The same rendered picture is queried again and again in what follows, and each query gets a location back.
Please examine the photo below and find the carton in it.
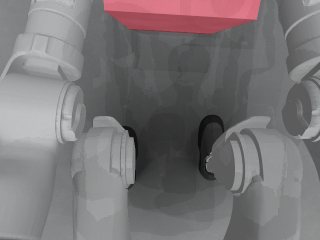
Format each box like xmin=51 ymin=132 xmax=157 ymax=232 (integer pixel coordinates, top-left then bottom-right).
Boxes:
xmin=103 ymin=0 xmax=261 ymax=35

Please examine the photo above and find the robot right forearm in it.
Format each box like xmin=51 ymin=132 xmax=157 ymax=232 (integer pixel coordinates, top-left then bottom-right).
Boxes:
xmin=275 ymin=0 xmax=320 ymax=82

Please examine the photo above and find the robot left forearm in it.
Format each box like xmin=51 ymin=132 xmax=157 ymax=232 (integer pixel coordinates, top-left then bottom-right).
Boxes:
xmin=0 ymin=0 xmax=93 ymax=82

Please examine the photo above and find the left robot upper arm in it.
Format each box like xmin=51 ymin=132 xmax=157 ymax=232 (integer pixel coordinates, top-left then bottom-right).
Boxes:
xmin=0 ymin=72 xmax=86 ymax=240

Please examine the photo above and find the left robot foot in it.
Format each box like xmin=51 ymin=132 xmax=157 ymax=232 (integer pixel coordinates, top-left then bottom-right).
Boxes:
xmin=122 ymin=126 xmax=138 ymax=190

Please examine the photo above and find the robot foot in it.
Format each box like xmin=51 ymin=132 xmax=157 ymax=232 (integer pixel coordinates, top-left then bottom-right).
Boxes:
xmin=197 ymin=115 xmax=224 ymax=181
xmin=122 ymin=126 xmax=138 ymax=190

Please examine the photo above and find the right robot foot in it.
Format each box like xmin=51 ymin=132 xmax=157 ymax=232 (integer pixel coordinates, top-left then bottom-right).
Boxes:
xmin=197 ymin=115 xmax=224 ymax=181

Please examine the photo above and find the right robot upper arm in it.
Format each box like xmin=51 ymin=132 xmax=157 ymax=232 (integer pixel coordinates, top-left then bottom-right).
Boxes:
xmin=282 ymin=75 xmax=320 ymax=181

